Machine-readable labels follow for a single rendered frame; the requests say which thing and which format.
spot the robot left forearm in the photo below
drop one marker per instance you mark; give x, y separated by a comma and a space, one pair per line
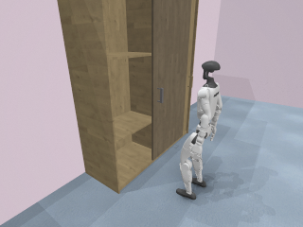
203, 130

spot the robot right forearm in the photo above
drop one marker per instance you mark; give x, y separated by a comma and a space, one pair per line
215, 118

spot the handle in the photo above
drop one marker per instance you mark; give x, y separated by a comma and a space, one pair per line
161, 95
191, 81

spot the robot right upper arm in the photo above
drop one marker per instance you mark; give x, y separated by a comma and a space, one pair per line
219, 100

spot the robot left upper arm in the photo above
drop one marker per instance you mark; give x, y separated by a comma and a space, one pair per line
203, 96

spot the wardrobe door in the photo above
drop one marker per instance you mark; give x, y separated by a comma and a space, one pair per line
170, 27
189, 55

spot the right robot hand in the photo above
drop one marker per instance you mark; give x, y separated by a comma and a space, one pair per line
213, 131

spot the right robot foot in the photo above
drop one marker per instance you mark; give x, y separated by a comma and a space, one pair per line
201, 183

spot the left robot hand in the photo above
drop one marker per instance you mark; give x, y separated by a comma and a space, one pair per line
198, 149

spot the humanoid robot torso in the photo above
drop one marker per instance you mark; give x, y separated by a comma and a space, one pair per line
213, 99

